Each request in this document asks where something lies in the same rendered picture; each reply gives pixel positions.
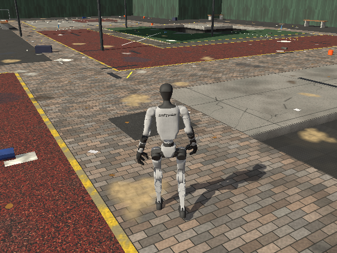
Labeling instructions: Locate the right robot forearm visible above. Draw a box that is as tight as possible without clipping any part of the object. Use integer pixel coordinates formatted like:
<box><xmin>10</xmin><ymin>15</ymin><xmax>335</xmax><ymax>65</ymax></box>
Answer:
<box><xmin>187</xmin><ymin>126</ymin><xmax>196</xmax><ymax>146</ymax></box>

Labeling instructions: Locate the left robot shin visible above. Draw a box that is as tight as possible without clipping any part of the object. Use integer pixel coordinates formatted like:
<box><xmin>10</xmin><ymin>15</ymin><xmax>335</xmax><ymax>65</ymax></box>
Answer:
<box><xmin>154</xmin><ymin>171</ymin><xmax>162</xmax><ymax>203</ymax></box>

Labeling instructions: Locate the left robot upper arm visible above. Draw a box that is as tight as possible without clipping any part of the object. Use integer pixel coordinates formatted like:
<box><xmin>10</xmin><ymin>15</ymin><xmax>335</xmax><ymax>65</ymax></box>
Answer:
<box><xmin>143</xmin><ymin>107</ymin><xmax>156</xmax><ymax>136</ymax></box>

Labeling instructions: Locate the right robot hand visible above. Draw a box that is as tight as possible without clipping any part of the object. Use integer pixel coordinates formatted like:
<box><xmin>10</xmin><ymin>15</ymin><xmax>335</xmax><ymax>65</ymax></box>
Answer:
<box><xmin>186</xmin><ymin>144</ymin><xmax>197</xmax><ymax>155</ymax></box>

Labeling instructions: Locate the robot left foot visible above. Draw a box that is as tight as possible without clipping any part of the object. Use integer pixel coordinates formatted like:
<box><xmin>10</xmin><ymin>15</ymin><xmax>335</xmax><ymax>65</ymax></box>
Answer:
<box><xmin>155</xmin><ymin>198</ymin><xmax>163</xmax><ymax>210</ymax></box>

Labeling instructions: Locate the left robot forearm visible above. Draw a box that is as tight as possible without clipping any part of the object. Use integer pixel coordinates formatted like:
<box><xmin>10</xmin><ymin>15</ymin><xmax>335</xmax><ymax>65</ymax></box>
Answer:
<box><xmin>137</xmin><ymin>128</ymin><xmax>148</xmax><ymax>153</ymax></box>

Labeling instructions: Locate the right robot upper arm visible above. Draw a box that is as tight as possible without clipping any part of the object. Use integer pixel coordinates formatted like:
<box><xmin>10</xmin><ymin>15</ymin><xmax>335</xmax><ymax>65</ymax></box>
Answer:
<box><xmin>178</xmin><ymin>105</ymin><xmax>193</xmax><ymax>134</ymax></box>

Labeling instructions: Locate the left robot hand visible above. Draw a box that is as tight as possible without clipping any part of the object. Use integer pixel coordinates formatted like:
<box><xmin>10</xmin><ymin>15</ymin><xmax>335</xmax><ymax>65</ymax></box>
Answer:
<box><xmin>136</xmin><ymin>151</ymin><xmax>148</xmax><ymax>165</ymax></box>

